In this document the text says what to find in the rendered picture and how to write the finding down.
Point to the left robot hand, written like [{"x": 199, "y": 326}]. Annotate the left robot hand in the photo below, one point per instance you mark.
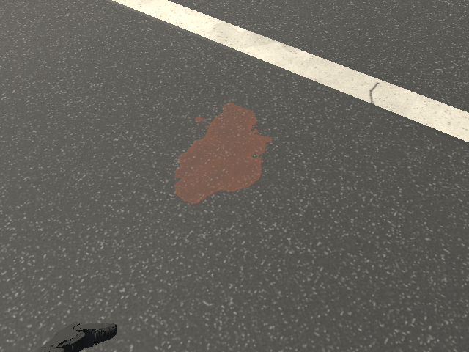
[{"x": 76, "y": 337}]

